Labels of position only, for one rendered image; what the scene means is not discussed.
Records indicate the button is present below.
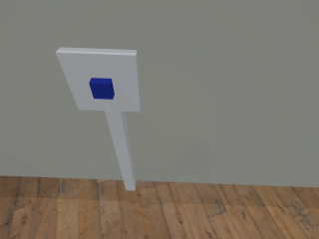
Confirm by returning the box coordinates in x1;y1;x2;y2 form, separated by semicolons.
89;78;115;100

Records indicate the panel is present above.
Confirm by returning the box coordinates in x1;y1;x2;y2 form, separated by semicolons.
56;47;142;191

